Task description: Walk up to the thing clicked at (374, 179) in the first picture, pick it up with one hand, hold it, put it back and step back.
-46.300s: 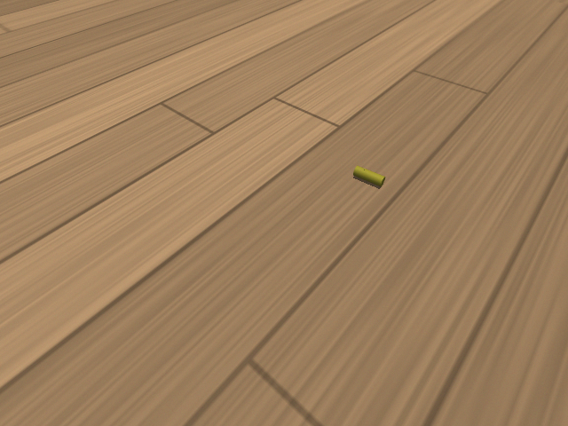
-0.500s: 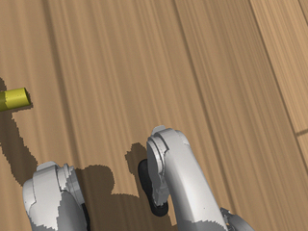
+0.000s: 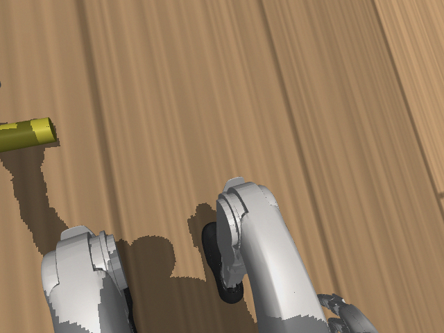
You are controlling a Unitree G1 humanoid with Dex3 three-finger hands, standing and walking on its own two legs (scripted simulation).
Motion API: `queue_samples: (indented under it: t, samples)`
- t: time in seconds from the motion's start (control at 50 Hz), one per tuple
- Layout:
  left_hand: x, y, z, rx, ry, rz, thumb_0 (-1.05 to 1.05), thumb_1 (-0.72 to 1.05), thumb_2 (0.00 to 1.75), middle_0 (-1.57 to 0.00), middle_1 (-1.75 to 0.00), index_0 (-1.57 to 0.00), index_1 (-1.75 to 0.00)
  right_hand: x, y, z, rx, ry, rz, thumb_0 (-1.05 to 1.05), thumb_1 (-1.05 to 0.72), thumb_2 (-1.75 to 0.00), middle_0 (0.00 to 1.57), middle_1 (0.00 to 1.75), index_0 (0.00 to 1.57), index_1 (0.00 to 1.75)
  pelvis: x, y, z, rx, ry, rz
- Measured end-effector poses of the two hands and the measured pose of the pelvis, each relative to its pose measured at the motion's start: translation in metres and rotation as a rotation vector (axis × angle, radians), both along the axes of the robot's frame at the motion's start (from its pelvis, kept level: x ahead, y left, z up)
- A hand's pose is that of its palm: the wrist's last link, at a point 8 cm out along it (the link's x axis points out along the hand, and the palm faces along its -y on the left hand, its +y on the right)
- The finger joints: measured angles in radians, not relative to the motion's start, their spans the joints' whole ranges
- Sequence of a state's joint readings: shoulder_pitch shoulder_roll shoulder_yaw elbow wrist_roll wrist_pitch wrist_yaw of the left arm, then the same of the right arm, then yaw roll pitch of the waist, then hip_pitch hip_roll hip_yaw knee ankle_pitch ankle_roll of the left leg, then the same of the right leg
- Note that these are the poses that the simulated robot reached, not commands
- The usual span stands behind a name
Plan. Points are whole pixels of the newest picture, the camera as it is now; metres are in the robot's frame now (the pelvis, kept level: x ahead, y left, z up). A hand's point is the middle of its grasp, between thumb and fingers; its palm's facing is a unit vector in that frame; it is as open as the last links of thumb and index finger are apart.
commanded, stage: withdraw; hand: left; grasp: from above
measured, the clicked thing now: (11, 136) +0.54 +0.28 -0.31
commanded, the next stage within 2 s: home in 0.06 s
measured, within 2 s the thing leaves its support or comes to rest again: neither
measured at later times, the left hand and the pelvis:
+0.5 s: hand out of the picture +0.47 +0.31 -0.08, palm faces -0.38 -0.24 -0.89, open 10.5 cm; pelvis +0.01 +0.01 +0.05, yaw +2 degrees
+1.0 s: hand out of the picture +0.31 +0.24 +0.13, palm faces -0.08 -0.86 -0.51, open 7.4 cm; pelvis +0.03 +0.00 +0.23, yaw +7 degrees
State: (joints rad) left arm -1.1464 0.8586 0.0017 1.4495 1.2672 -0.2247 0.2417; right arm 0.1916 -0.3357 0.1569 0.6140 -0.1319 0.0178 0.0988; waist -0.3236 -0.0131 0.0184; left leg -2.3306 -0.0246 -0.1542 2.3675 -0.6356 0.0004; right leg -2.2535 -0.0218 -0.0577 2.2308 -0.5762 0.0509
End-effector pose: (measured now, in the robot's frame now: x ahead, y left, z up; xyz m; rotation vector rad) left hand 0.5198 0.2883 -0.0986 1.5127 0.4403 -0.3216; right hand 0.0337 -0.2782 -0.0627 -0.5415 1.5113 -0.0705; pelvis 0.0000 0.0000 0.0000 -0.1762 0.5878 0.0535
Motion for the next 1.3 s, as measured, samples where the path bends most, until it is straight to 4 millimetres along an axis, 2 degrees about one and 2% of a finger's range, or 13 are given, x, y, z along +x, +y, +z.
queue_samples:
  t: [0.12,0.28,0.4,0.52,0.6,0.68,0.78,0.88,1.02,1.16,1.3]
  samples:
    - [0.013,0.003,-0.010,0.024,-0.073,0.032,0.01,-0.37,0.89,-0.23,-0.87,-0.23,-0.88,-0.016,0.010,-0.011,0.023,0.021,-0.041,0.00,-0.90,-0.90,0.20,0.30,0.20,0.30,0.003,0.001,-0.012,-0.005,0.009,-0.006]
    - [0.012,0.021,0.011,0.060,-0.061,0.111,0.01,-0.31,0.91,-0.24,-0.81,-0.24,-0.82,-0.013,0.022,-0.016,0.084,0.023,-0.096,0.00,-0.90,-0.89,0.21,0.30,0.20,0.30,0.009,0.002,-0.003,-0.001,0.041,-0.004]
    - [-0.011,0.029,0.037,-0.013,-0.028,0.145,0.01,-0.08,0.91,-0.24,-0.65,-0.24,-0.66,0.006,0.019,-0.004,0.098,0.001,-0.099,0.00,-0.89,-0.89,0.21,0.30,0.21,0.30,0.011,0.004,0.019,0.001,0.057,0.007]
    - [-0.054,0.034,0.085,-0.162,-0.069,0.213,0.01,0.30,0.89,-0.23,-0.47,-0.23,-0.48,0.046,0.009,0.020,0.089,-0.075,-0.084,0.00,-0.90,-0.89,0.21,0.30,0.21,0.30,0.013,0.006,0.052,0.014,0.064,0.022]
    - [-0.088,0.036,0.117,-0.260,-0.064,0.298,0.01,0.56,0.89,-0.22,-0.39,-0.22,-0.39,0.086,0.009,0.042,0.095,-0.180,-0.056,0.01,-0.90,-0.90,0.20,0.30,0.20,0.30,0.014,0.006,0.080,0.026,0.055,0.028]
    - [-0.123,0.033,0.149,-0.365,-0.045,0.383,0.01,0.73,0.89,-0.21,-0.34,-0.22,-0.35,0.128,0.017,0.071,0.123,-0.303,-0.016,0.01,-0.90,-0.90,0.20,0.30,0.20,0.30,0.015,0.006,0.111,0.041,0.033,0.035]
    - [-0.160,0.022,0.189,-0.489,-0.034,0.486,0.01,0.83,0.90,-0.21,-0.31,-0.22,-0.32,0.174,0.035,0.112,0.174,-0.454,0.030,0.01,-0.90,-0.90,0.20,0.30,0.20,0.30,0.018,0.003,0.149,0.060,-0.004,0.045]
    - [-0.189,0.008,0.227,-0.611,-0.034,0.605,0.01,0.87,0.90,-0.21,-0.30,-0.22,-0.31,0.203,0.053,0.155,0.225,-0.580,0.050,0.01,-0.90,-0.90,0.20,0.30,0.20,0.30,0.024,0.000,0.185,0.079,-0.048,0.054]
    - [-0.225,-0.011,0.274,-0.783,-0.006,0.779,0.01,0.89,0.90,-0.21,-0.30,-0.22,-0.31,0.217,0.064,0.212,0.257,-0.681,0.035,0.01,-0.90,-0.90,0.21,0.30,0.20,0.30,0.035,-0.003,0.235,0.101,-0.117,0.060]
    - [-0.255,-0.025,0.323,-0.912,0.028,0.934,0.01,0.89,0.90,-0.21,-0.30,-0.21,-0.30,0.212,0.062,0.264,0.228,-0.715,0.006,0.01,-0.90,-0.90,0.21,0.30,0.21,0.30,0.051,-0.003,0.284,0.115,-0.189,0.066]
    - [-0.274,-0.034,0.377,-1.013,0.029,1.047,0.02,0.90,0.90,-0.20,-0.30,-0.21,-0.30,0.208,0.057,0.312,0.187,-0.749,-0.016,0.01,-0.90,-0.90,0.21,0.30,0.20,0.30,0.071,-0.003,0.328,0.128,-0.264,0.076]
